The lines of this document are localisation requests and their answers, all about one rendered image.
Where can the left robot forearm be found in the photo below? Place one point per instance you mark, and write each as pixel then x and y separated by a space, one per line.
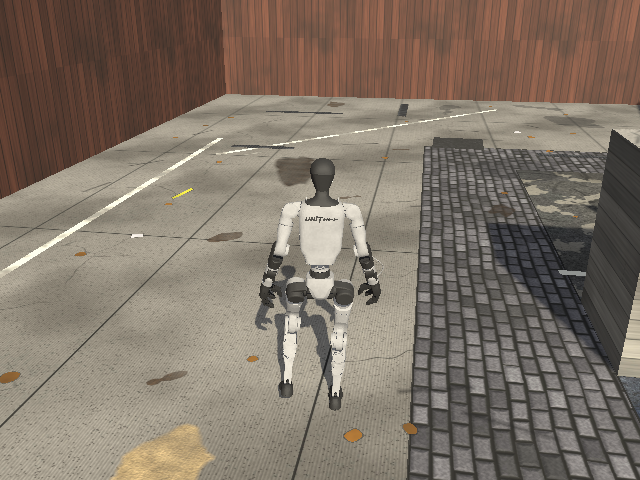
pixel 272 268

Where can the left robot upper arm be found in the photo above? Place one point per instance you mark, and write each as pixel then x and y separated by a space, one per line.
pixel 289 211

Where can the robot right foot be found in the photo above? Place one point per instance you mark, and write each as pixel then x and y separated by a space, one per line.
pixel 335 402

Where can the right robot upper arm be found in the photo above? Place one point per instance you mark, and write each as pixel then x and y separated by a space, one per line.
pixel 353 213

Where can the robot right shin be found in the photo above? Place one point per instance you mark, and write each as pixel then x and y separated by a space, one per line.
pixel 338 365

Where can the right robot forearm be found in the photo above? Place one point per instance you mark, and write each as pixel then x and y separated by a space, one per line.
pixel 368 267

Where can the robot left hand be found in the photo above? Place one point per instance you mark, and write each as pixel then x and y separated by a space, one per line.
pixel 265 292

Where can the robot right hand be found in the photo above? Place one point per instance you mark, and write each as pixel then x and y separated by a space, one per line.
pixel 373 289

